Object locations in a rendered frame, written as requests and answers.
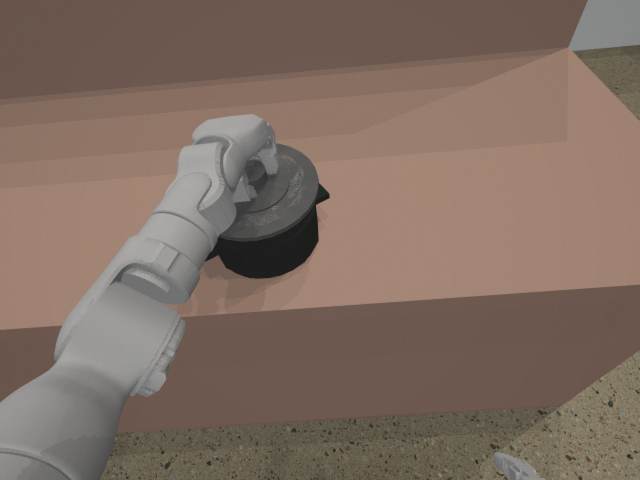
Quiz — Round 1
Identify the left robot upper arm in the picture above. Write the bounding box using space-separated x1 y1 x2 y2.
0 280 186 480

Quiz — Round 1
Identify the table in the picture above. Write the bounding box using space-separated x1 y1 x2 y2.
0 0 640 433

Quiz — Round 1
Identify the lid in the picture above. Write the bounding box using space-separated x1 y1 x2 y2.
219 143 319 242

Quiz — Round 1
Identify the robot left hand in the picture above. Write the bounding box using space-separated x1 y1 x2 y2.
192 114 279 203

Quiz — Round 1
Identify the robot right hand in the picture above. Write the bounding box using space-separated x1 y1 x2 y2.
494 452 546 480

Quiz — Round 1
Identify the pot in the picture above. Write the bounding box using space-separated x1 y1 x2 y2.
205 183 330 279

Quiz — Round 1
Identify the knob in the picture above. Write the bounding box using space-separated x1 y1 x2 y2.
245 160 267 190

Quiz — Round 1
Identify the left robot forearm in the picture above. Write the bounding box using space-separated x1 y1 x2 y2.
54 132 246 361

